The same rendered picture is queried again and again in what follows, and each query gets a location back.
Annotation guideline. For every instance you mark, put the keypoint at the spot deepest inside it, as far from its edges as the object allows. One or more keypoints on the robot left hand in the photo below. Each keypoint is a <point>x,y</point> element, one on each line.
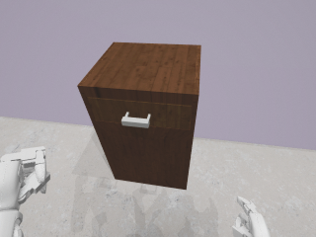
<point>12,176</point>

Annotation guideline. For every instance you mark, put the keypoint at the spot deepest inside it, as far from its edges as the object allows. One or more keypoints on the robot left forearm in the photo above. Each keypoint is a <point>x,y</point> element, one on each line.
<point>10,220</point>

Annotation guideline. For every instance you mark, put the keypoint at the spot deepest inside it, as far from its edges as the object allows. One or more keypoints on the robot right hand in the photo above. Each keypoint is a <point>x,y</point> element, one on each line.
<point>255,223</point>

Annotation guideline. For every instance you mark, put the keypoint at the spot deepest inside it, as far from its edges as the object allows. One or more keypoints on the cabinet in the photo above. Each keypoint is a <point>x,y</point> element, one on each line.
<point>163,73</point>

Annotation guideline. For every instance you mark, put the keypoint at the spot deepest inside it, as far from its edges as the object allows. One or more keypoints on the drawer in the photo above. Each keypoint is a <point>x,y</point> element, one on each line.
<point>161,114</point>

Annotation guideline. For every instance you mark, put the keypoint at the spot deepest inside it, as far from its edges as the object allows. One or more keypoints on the handle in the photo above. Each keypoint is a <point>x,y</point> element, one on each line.
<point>135,122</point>

